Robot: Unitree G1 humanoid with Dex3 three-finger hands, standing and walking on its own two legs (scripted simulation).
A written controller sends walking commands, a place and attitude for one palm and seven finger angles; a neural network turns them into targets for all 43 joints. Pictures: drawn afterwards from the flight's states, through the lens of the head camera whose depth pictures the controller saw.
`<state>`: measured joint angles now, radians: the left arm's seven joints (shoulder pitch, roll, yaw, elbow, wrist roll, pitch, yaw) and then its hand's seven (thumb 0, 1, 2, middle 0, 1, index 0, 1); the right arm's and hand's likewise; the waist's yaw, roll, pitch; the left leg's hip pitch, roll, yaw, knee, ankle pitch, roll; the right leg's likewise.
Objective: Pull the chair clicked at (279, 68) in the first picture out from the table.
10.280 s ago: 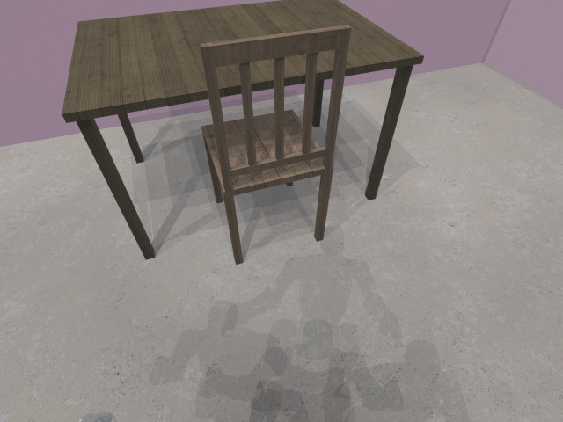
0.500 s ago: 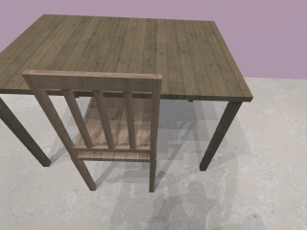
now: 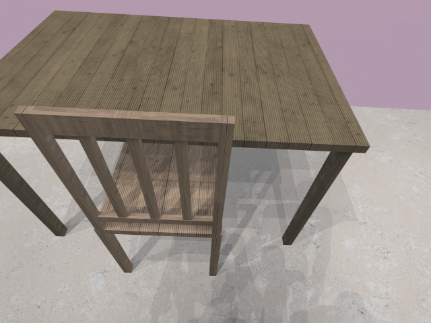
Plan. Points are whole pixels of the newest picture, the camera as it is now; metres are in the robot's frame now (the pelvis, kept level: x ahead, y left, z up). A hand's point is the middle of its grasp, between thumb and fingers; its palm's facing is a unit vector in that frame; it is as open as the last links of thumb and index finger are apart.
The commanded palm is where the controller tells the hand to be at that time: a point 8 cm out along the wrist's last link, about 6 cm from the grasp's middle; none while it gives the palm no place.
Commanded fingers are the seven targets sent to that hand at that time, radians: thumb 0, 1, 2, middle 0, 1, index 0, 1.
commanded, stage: come to a stop and stand still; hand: left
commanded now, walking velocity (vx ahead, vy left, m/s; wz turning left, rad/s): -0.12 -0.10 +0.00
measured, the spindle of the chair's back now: (146, 183) +0.44 +0.20 -0.07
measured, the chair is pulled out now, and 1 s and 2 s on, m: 0.00 0.00 0.00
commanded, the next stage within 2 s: look again from close up in 1.46 s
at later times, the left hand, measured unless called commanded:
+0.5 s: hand out of the picture +0.03 +0.14 -0.16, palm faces +0.04 -0.97 -0.24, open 7.4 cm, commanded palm none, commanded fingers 0.00 0.90 0.90 -0.20 -0.30 -0.20 -0.30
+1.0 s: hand out of the picture -0.08 +0.11 -0.18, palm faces +0.07 -0.98 -0.17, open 7.4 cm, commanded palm none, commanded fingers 0.00 0.90 0.90 -0.20 -0.30 -0.20 -0.30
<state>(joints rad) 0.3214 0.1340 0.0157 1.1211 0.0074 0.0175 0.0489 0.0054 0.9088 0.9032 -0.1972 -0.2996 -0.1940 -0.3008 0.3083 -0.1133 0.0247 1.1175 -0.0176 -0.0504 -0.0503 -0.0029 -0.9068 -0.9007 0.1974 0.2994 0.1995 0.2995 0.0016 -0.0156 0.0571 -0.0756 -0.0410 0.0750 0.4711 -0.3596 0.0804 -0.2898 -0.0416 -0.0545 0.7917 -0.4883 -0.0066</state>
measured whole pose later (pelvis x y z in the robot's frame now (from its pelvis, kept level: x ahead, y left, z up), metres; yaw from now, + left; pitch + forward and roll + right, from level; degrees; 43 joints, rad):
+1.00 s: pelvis -0.06 -0.04 +0.00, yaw +1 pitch -2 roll +1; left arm 0.37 0.11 0.01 1.09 0.01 0.00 0.04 0.00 0.91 0.90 -0.20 -0.30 -0.19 -0.30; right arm 0.49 -0.10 0.01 1.15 -0.02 0.00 -0.02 0.00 -0.91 -0.90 0.20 0.30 0.20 0.30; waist -0.01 -0.01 -0.01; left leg -0.18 -0.01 0.08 0.49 -0.28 0.02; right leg -0.35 0.00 -0.04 0.48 -0.15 -0.05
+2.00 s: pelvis -0.03 -0.02 +0.00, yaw +2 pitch -1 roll +1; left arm 0.34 0.11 -0.01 1.10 0.01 -0.02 0.04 0.01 0.92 0.90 -0.20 -0.30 -0.19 -0.30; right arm 0.35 -0.11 0.02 1.14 -0.01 -0.03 -0.03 0.00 -0.91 -0.90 0.20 0.30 0.20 0.30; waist -0.01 0.00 0.03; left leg -0.11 -0.05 0.07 0.43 -0.30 0.05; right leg -0.29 0.00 0.02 0.45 -0.14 -0.01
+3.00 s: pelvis -0.01 -0.01 -0.01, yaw +6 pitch +4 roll +1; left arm 0.43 0.23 0.06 0.22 -0.13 0.04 0.09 0.04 0.90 0.88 -0.19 -0.29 -0.19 -0.29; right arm 0.37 -0.22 0.01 0.86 0.01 -0.30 -0.06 0.01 -0.91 -0.90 0.20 0.30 0.20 0.30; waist -0.08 0.00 -0.04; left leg -0.27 -0.08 0.02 0.58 -0.38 0.06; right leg -0.45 -0.03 -0.01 0.65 -0.26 0.00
